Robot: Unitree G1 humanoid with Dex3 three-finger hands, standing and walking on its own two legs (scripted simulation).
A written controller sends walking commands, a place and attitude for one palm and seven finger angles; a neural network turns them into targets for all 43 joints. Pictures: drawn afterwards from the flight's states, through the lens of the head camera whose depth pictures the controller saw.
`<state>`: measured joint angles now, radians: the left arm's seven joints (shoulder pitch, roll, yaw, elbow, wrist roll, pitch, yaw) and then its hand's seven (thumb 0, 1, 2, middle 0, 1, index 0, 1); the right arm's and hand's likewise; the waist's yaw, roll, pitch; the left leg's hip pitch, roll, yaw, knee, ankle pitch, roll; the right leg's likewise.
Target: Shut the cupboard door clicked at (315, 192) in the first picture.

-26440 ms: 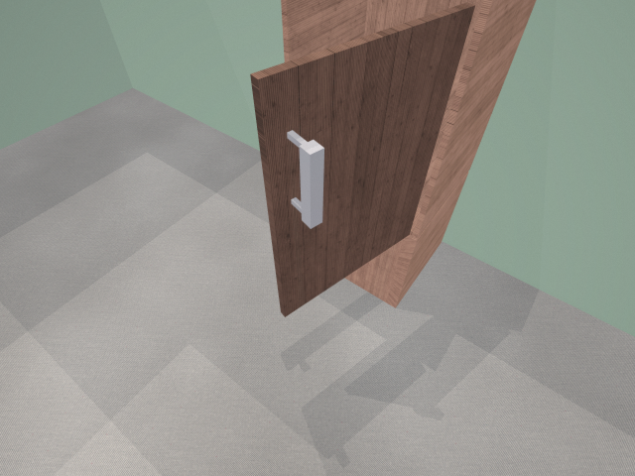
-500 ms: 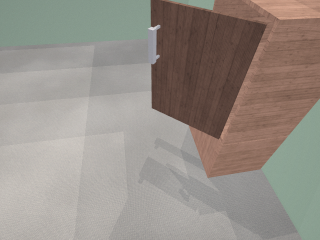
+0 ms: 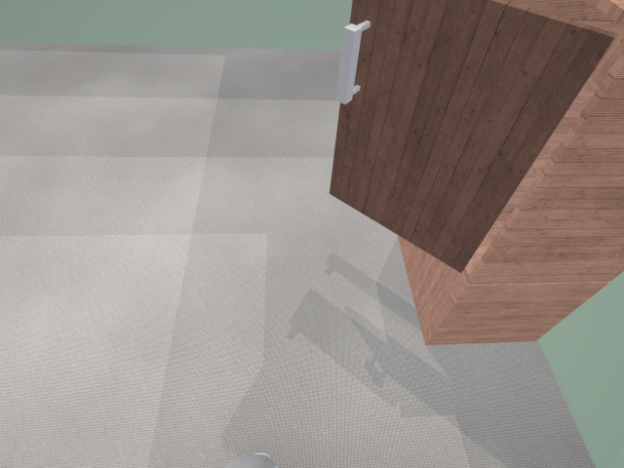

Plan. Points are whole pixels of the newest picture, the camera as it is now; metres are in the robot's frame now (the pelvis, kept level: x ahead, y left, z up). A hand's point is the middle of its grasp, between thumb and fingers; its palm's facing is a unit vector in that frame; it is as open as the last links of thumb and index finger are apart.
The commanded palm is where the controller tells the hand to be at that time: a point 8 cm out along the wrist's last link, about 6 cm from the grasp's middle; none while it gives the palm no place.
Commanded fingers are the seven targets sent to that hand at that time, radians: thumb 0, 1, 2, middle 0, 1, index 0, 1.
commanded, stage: walk to a spot facing it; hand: left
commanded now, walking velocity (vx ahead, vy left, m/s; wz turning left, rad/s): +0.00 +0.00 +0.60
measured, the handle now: (354, 62) +0.84 -0.05 +0.10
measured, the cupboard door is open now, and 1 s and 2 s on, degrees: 48 48 48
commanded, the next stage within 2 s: none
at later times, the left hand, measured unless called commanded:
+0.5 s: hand out of the picture +0.08 +0.23 -0.14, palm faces +0.27 -0.92 -0.28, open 7.4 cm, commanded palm none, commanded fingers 0.00 0.90 0.90 -0.20 -0.30 -0.20 -0.30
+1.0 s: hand out of the picture -0.07 +0.17 -0.18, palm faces +0.62 -0.73 -0.28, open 7.4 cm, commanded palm none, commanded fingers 0.00 0.90 0.90 -0.20 -0.30 -0.20 -0.30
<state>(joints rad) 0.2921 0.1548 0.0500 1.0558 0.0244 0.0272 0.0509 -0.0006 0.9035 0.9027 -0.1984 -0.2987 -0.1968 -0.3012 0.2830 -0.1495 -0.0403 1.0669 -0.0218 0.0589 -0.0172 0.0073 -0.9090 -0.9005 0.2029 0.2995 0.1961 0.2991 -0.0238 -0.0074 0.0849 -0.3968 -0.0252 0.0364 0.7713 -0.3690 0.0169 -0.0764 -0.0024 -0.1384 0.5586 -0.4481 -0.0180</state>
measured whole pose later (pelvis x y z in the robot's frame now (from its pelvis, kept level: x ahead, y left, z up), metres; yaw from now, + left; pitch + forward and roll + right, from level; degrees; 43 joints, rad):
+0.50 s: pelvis +0.01 -0.02 +0.02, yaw +18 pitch +4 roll -2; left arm 0.09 0.25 0.06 0.85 0.03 0.05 0.02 0.00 0.91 0.90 -0.20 -0.30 -0.19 -0.30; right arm 0.21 -0.24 -0.08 0.91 -0.04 0.05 -0.01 0.01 -0.91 -0.90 0.21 0.30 0.20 0.30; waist -0.04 0.03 0.07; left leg -0.39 -0.10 -0.19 0.46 -0.12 0.04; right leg -0.37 0.01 0.03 0.75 -0.41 0.07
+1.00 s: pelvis +0.05 -0.01 +0.00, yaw +37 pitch +1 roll +1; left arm 0.28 0.25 0.07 0.91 0.02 0.07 0.04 0.00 0.90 0.90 -0.20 -0.30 -0.20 -0.30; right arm 0.10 -0.22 -0.05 0.86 -0.03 0.03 0.01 0.01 -0.91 -0.90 0.20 0.30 0.20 0.30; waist 0.02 -0.05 0.14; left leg -0.35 -0.01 0.03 0.67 -0.34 0.02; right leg -0.38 -0.12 -0.06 1.07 -0.57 0.06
